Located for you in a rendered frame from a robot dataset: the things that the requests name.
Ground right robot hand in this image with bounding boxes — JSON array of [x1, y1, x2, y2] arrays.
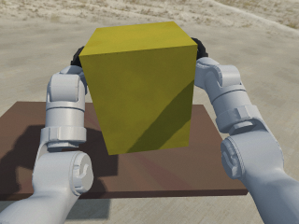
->
[[191, 37, 208, 61]]

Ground right robot upper arm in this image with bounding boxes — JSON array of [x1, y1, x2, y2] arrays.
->
[[221, 129, 299, 224]]

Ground left robot upper arm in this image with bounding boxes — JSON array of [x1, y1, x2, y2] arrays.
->
[[0, 150, 93, 224]]

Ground carton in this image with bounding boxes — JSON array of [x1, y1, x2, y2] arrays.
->
[[78, 21, 198, 155]]

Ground robot left forearm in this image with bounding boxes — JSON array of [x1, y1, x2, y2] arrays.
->
[[32, 65, 88, 188]]

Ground left robot hand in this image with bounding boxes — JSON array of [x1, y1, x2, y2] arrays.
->
[[70, 46, 88, 85]]

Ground table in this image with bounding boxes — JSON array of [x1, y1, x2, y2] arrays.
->
[[0, 101, 249, 202]]

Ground robot right forearm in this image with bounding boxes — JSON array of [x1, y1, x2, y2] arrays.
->
[[194, 57, 284, 168]]

